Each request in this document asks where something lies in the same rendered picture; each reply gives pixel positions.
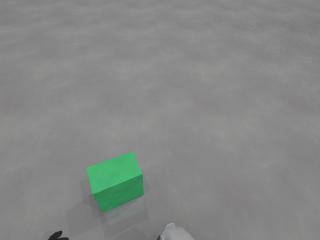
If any carton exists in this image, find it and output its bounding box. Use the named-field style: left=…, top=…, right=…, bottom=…
left=86, top=151, right=144, bottom=213

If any right robot shin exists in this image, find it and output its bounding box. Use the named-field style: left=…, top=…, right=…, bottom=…
left=164, top=223, right=176, bottom=232

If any right robot thigh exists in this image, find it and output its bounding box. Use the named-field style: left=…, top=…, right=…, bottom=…
left=160, top=226, right=195, bottom=240

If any robot left hand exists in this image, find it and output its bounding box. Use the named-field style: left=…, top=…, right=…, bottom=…
left=48, top=230, right=69, bottom=240

